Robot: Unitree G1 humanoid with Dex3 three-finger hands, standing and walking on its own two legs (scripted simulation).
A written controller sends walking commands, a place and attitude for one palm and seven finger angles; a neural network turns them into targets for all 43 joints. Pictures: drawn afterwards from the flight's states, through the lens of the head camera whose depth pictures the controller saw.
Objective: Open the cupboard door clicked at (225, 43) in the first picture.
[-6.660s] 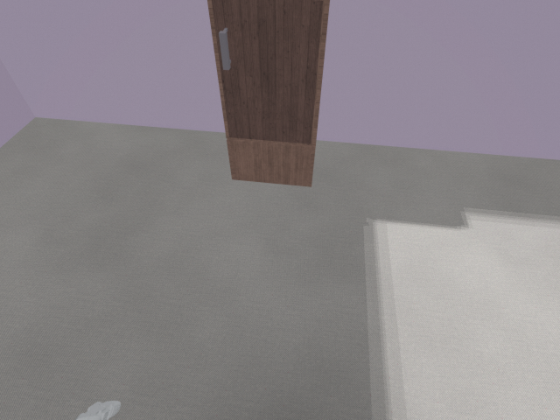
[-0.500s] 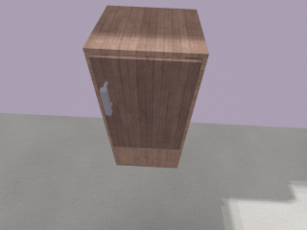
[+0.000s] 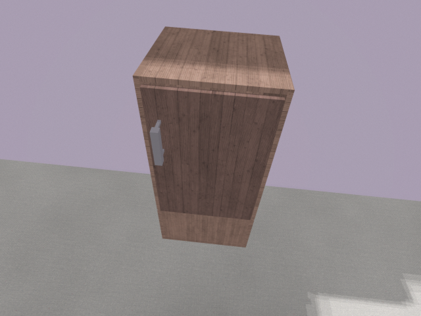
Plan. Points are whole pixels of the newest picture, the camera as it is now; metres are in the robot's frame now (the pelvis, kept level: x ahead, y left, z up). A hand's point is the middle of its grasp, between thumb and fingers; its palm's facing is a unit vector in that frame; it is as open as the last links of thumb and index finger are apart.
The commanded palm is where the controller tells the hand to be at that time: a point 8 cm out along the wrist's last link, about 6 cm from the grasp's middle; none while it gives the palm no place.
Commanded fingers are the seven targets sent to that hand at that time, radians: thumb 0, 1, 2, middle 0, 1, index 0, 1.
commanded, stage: look again from close up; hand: left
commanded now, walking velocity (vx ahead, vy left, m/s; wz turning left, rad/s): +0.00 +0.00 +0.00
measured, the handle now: (158, 142) +0.60 +0.20 -0.05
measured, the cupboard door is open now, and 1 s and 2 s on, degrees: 0 0 0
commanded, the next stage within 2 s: shuffle to correct the standing spot in 0.08 s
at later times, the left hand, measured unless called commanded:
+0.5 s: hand out of the picture -0.06 +0.20 -0.17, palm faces +0.04 -0.98 -0.17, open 7.4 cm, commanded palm none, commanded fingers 0.00 0.90 0.90 -0.20 -0.30 -0.20 -0.30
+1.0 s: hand out of the picture +0.14 +0.22 -0.16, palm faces -0.02 -0.98 -0.22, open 7.3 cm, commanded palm none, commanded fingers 0.00 0.90 0.90 -0.20 -0.30 -0.20 -0.30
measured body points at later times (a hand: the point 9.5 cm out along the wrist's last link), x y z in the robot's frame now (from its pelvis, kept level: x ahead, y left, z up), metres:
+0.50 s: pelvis -0.02 +0.03 +0.00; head -0.03 +0.03 +0.45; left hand -0.06 +0.25 -0.16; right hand -0.09 -0.19 -0.16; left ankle -0.03 +0.12 -0.73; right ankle -0.02 -0.10 -0.73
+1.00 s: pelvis +0.08 +0.03 +0.01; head +0.11 +0.03 +0.46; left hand +0.14 +0.27 -0.15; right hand +0.01 -0.15 -0.15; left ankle +0.02 +0.13 -0.73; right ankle +0.17 -0.11 -0.71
